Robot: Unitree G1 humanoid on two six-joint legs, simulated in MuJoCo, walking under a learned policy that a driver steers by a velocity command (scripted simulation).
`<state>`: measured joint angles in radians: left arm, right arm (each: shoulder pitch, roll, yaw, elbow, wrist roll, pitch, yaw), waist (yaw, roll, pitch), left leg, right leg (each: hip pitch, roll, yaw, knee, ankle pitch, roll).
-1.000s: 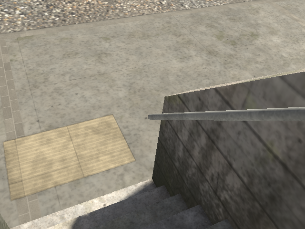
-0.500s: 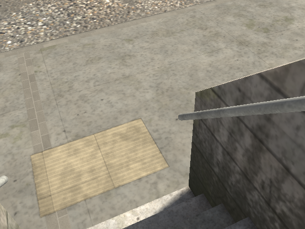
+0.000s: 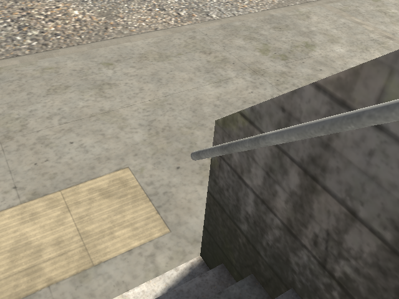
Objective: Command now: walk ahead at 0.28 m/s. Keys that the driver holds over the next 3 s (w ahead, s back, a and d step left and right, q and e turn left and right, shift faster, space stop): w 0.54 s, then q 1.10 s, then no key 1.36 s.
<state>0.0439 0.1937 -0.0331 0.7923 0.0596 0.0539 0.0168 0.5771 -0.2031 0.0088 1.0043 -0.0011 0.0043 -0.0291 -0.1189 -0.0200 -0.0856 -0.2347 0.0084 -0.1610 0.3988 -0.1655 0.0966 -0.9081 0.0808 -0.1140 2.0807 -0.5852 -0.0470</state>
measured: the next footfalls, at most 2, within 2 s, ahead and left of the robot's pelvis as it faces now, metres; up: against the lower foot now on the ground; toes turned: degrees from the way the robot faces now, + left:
right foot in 0.08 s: -0.01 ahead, -0.10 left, +0.22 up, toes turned -3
left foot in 0.58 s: +0.11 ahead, +0.09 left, +0.00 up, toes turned -3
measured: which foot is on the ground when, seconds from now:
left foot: down 0.00-0.12, up 0.14-0.56, down 0.58-1.00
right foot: up 0.00-0.06, down 0.08-0.56, up 0.58-1.00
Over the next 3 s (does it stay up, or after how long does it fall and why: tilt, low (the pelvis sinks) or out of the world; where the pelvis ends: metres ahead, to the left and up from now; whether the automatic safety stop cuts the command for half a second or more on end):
stays up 0.27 -0.21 -0.02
